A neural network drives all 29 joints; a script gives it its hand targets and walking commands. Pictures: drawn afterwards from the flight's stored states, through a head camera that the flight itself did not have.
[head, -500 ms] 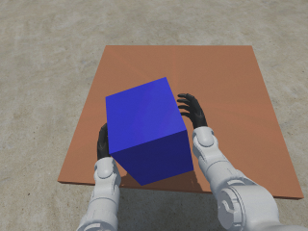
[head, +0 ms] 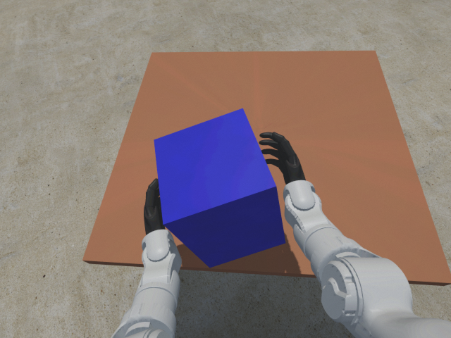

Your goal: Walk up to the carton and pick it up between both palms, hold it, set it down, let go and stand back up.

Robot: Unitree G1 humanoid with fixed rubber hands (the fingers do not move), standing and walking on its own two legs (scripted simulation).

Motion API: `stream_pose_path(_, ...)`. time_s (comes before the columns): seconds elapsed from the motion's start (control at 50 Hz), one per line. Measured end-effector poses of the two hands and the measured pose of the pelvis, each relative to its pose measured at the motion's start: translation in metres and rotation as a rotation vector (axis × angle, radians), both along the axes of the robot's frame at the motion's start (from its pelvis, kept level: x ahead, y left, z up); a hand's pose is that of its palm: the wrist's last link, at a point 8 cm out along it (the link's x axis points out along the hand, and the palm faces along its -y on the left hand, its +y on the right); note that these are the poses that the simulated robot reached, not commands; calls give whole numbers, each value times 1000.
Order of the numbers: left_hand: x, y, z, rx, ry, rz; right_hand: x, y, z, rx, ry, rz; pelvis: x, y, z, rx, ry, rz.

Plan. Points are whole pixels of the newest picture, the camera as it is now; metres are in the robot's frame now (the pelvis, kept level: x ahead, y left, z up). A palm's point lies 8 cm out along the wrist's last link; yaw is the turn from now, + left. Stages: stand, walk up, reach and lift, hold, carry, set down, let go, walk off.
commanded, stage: set down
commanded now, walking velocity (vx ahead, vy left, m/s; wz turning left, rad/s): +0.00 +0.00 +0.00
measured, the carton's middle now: (224, 195) +0.40 +0.07 -0.05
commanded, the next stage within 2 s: none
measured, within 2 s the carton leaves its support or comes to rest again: rests again in 1.96 s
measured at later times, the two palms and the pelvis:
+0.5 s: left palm (158, 225) +0.32 +0.18 -0.03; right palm (291, 173) +0.43 -0.06 +0.01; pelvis +0.00 -0.01 +0.00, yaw -1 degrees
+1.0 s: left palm (159, 226) +0.32 +0.18 -0.03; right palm (292, 175) +0.42 -0.06 +0.00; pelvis +0.00 -0.01 +0.00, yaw -1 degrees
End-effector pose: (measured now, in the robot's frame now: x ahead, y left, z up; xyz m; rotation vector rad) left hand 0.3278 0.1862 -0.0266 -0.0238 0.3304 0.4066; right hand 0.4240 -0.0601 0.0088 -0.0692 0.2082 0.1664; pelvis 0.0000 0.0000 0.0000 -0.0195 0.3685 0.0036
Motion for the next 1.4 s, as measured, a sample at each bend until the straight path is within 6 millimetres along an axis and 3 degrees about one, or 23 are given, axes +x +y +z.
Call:
stream_pose_path(1.0,-5,-5,-4,10,-35,26,-2,-4,-5,20,-14,9,-1,-6,-3,11,13,-22)
stream_pose_path(1.4,-3,-7,-4,18,-46,29,0,-6,-7,26,-6,11,-10,-5,-9,14,39,-39)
